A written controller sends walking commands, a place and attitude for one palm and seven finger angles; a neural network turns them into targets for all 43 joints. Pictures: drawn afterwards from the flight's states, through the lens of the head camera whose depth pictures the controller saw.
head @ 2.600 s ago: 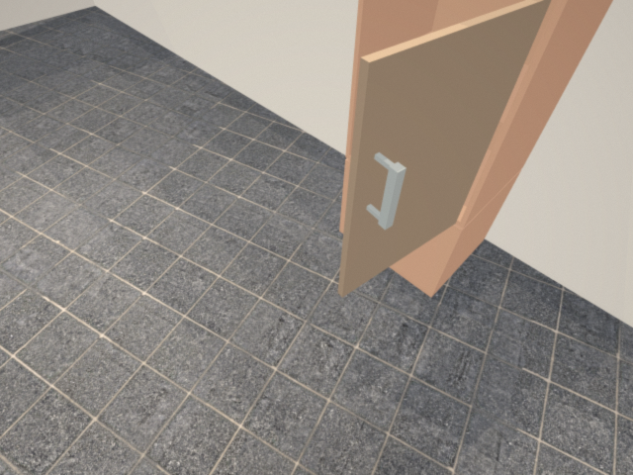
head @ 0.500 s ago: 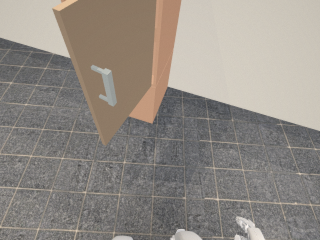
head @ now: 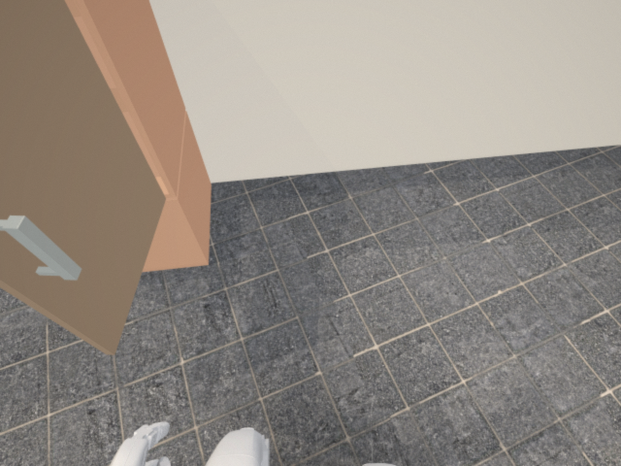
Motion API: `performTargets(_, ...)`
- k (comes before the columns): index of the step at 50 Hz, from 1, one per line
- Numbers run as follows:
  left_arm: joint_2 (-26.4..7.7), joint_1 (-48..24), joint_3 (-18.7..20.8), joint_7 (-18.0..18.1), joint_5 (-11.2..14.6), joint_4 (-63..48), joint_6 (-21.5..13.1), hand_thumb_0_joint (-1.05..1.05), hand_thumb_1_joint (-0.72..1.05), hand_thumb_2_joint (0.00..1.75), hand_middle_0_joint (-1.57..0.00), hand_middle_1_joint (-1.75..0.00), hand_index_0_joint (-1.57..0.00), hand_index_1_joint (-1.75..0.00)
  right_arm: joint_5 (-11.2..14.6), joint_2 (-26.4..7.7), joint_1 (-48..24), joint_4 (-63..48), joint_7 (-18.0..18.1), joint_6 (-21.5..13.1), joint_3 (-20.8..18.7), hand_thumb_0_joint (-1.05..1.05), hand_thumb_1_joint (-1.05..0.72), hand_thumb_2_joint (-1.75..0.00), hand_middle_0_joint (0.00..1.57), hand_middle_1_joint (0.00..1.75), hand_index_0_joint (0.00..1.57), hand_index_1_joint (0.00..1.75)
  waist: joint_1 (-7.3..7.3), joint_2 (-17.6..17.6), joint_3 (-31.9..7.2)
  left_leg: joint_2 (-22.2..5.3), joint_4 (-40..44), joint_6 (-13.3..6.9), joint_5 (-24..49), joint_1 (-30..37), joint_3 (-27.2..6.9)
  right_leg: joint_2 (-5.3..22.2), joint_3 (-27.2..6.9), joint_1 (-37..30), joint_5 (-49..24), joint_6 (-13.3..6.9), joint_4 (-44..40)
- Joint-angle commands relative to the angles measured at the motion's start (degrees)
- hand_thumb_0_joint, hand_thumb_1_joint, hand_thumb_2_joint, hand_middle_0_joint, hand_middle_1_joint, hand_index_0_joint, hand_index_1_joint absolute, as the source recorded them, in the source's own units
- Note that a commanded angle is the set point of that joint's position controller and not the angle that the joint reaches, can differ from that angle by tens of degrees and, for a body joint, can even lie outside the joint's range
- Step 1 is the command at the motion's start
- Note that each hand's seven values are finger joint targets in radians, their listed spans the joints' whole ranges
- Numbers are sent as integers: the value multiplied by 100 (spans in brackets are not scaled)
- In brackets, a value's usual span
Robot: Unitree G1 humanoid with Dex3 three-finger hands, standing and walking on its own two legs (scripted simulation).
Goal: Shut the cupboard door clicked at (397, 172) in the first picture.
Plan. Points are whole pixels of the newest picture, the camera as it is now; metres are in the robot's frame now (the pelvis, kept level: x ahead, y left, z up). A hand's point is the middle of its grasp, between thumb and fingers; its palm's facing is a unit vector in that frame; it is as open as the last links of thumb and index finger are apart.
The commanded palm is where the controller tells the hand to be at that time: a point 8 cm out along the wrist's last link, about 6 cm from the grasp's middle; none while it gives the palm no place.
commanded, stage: walk around to get in front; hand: left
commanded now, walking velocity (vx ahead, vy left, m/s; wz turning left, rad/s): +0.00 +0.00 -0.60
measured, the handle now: (32, 250) +0.38 +0.40 +0.02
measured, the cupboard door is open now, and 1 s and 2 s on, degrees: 81 81 81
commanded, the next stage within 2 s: none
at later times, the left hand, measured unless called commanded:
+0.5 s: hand (176, 439) +0.17 +0.21 -0.16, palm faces -0.29 -0.94 -0.20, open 7.3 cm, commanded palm none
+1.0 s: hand (232, 408) +0.21 +0.13 -0.17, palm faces -0.53 -0.82 -0.21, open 7.3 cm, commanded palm none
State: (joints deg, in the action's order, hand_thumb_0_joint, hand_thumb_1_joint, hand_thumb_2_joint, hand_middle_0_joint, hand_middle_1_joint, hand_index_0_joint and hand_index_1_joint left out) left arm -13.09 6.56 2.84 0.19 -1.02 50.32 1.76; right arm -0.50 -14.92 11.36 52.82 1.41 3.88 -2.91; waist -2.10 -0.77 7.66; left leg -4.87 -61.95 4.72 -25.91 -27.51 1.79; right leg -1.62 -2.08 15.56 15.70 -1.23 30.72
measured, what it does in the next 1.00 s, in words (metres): steps on the spot, turning right: left foot, then right foot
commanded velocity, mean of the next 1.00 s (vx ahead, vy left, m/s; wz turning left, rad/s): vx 0.00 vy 0.00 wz -0.60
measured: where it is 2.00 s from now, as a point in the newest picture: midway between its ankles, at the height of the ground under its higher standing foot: outside the picture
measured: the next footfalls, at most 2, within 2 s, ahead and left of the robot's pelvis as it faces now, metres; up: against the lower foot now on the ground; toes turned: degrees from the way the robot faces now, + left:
left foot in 0.18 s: +0.07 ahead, +0.14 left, +0.00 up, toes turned -4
right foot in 0.60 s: +0.01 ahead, -0.10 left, +0.00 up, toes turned -27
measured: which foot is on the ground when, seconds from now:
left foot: up 0.00-0.16, down 0.18-0.60, up 0.62-1.00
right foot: down 0.00-0.18, up 0.20-0.58, down 0.60-1.00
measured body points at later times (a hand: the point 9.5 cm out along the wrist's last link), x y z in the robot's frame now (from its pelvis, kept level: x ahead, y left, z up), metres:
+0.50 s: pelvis +0.02 +0.04 +0.01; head +0.08 +0.04 +0.45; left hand +0.18 +0.26 -0.15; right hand -0.01 -0.22 -0.13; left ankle +0.03 +0.14 -0.73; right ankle -0.04 -0.10 -0.68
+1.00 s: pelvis +0.04 +0.01 +0.00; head +0.10 -0.02 +0.45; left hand +0.24 +0.18 -0.15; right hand -0.02 -0.26 -0.13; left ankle +0.11 +0.12 -0.72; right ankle -0.03 -0.08 -0.73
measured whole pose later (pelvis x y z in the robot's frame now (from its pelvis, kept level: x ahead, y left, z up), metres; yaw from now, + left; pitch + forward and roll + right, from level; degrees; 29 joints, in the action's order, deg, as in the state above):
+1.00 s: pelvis +0.04 +0.01 +0.00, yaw -35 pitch +2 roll +0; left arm -12.2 11.1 3.7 -0.4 -1.2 52.3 2.0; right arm -0.2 -12.7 7.4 51.1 1.7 2.1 -2.7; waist 0.7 1.3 4.9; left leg -1.8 -41.6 4.3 -22.1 -22.0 0.3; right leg -4.1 -6.3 15.9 16.1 -1.5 29.8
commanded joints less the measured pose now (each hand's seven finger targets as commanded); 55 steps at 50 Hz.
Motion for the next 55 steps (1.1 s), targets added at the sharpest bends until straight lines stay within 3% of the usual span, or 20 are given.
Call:
performTargets(1, -1253, 163, 341, 51, -56, -378, -67, 0, 90, 90, -20, -30, -20, -30, 0, -325, 120, -446, -16, -158, -124, 0, -90, -90, 20, 30, 20, 30, 179, 785, -849, 106, 666, 41, 238, 248, 19, 1312, -1322, -233, -1860, -922, -979)
performTargets(7, -1118, -63, 366, 2, -10, -409, -10, 0, 90, 90, -20, -30, -20, -30, 31, -360, 599, -365, 60, -354, -119, 0, -90, -90, 20, 30, 20, 30, -66, 993, -1009, 354, 3143, -95, 1037, 1654, 33, 963, -1653, 291, -1745, -537, -352)
performTargets(8, -858, -45, 314, -7, 38, -479, 20, 0, 90, 90, -20, -30, -20, -30, 4, -670, 845, -305, 93, -420, -162, 0, -90, -90, 20, 30, 20, 30, -169, 182, -1148, -239, 4024, -279, 1187, 2376, -558, 524, -1306, 931, -942, -236, 195)
performTargets(9, -469, 179, 249, -64, 99, -577, 45, 0, 90, 90, -20, -30, -20, -30, -98, -1292, 909, -367, 102, -472, -274, 0, -90, -90, 20, 30, 20, 30, -115, -1768, -1267, -1872, 4601, -877, 1677, 2819, -2339, -301, -358, 1828, 1250, 177, 1542)
performTargets(10, -651, -51, 237, -74, 22, -623, 38, 0, 90, 90, -20, -30, -20, -30, -103, -1378, 965, -427, 119, -438, -277, 0, -90, -90, 20, 30, 20, 30, -192, -1563, -1184, -2518, 4617, -1370, 2268, 2376, -2618, -61, -188, 1771, 2126, 260, 2805)
performTargets(13, -656, 107, 359, -185, -59, -367, 58, 0, 90, 90, -20, -30, -20, -30, -151, -853, 246, -645, 162, -474, -99, 0, -90, -90, 20, 30, 20, 30, 205, -929, -791, -1705, 4457, -1218, 3063, 1762, -1237, 229, -133, 1758, 1222, 408, 4032)
performTargets(16, -460, 219, 295, -255, -36, -275, 94, 0, 90, 90, -20, -30, -20, -30, -123, -690, 292, -604, 166, -479, -62, 0, -90, -90, 20, 30, 20, 30, 216, -853, -937, -1225, 4186, -1002, 3854, 2263, -155, 281, 209, 1818, 757, 509, 3816)
performTargets(22, -288, -240, 200, -274, -22, -387, 79, 0, 90, 90, -20, -30, -20, -30, -121, -772, 854, -338, 115, -444, -172, 0, -90, -90, 20, 30, 20, 30, -93, -1045, -1032, -1410, 3903, -1085, 4404, 2691, 334, 350, 637, 1371, 949, 462, 2099)
performTargets(27, -351, -48, 199, -244, -21, -318, 13, 0, 90, 90, -20, -30, -20, -30, -122, -946, 703, -295, 46, -391, -255, 0, -90, -90, 20, 30, 20, 30, 21, -1194, -1040, -1587, 3487, -951, 4063, 2362, 529, 212, 879, 440, 625, 235, 600)
performTargets(29, -686, 700, 279, -191, -44, -105, -42, 0, 90, 90, -20, -30, -20, -30, -44, -904, 461, -384, 12, -374, -271, 0, -90, -90, 20, 30, 20, 30, 452, -425, -1306, -1334, 2417, -524, 3135, 1554, 844, 428, 545, -992, -908, 17, -663)
performTargets(30, -1323, 1116, 404, -95, -108, 17, -125, 0, 90, 90, -20, -30, -20, -30, 23, -455, 319, -601, -20, -350, -189, 0, -90, -90, 20, 30, 20, 30, 655, 1488, -1480, -565, 1106, -178, 809, 111, 1214, 1790, -1319, -2047, -2611, -508, -1026)
performTargets(31, -1634, 1361, 466, -14, -16, 122, -112, 0, 90, 90, -20, -30, -20, -30, 1, -397, -106, -782, 9, -284, -118, 0, -90, -90, 20, 30, 20, 30, 838, 1880, -1299, -12, 62, -37, -1376, -681, 641, 2500, -2125, -1889, -4286, -1134, -907)
performTargets(32, -1512, 1283, 432, 38, 13, 91, -106, 0, 90, 90, -20, -30, -20, -30, 12, -432, -108, -730, 33, -221, -104, 0, -90, -90, 20, 30, 20, 30, 726, 1471, -1136, -154, -403, -101, -1026, -790, -14, 2416, -1888, -1583, -3470, -1287, -967)
performTargets(36, -958, 343, 310, 84, 27, -214, -117, 0, 90, 90, -20, -30, -20, -30, -25, -405, -27, -426, -29, -148, -168, 0, -90, -90, 20, 30, 20, 30, 238, 1087, -900, -170, -456, 41, 352, -559, -156, 1381, -1065, -868, -2622, -781, -1009)
performTargets(45, -1066, 628, 386, 39, -53, -158, -127, 0, 90, 90, -20, -30, -20, -30, 17, -290, -383, -575, 29, -251, -143, 0, -90, -90, 20, 30, 20, 30, 377, 866, -1020, 184, 1232, 39, 109, -75, -149, 1357, -1734, -961, -2672, -1021, -822)
performTargets(49, -1079, 299, 409, 30, -8, -220, -68, 0, 90, 90, -20, -30, -20, -30, 52, -297, 131, -441, 86, -346, -121, 0, -90, -90, 20, 30, 20, 30, 101, 876, -1124, 389, 2937, -66, 850, 1196, -84, 1081, -1840, -306, -2815, -714, -354)
performTargets(50, -960, 191, 384, 31, 17, -238, -48, 0, 90, 90, -20, -30, -20, -30, 50, -377, 407, -366, 99, -385, -143, 0, -90, -90, 20, 30, 20, 30, -44, 668, -1254, 213, 3723, -119, 1426, 1969, -140, 845, -1675, 142, -2325, -442, -37)
performTargets(52, -475, 383, 273, -54, 87, -432, -25, 0, 90, 90, -20, -30, -20, -30, -79, -1290, 727, -412, 140, -453, -270, 0, -90, -90, 20, 30, 20, 30, -57, -1887, -1398, -2288, 4562, -1160, 3047, 2930, -2424, -281, -121, 1730, 1986, 249, 2104)
performTargets(53, -685, 220, 309, -65, 4, -427, -2, 0, 90, 90, -20, -30, -20, -30, -132, -1246, 713, -475, 151, -405, -235, 0, -90, -90, 20, 30, 20, 30, -103, -1171, -1222, -2494, 4435, -1537, 3366, 2356, -2302, 18, -300, 1604, 2093, 249, 3138)
performTargets(55, -652, 330, 376, -140, -62, -284, 15, 0, 90, 90, -20, -30, -20, -30, -153, -841, 159, -630, 177, -448, -116, 0, -90, -90, 20, 30, 20, 30, 213, -1025, -988, -1892, 4320, -1344, 3825, 2050, -1423, 216, -156, 1749, 1523, 374, 3778)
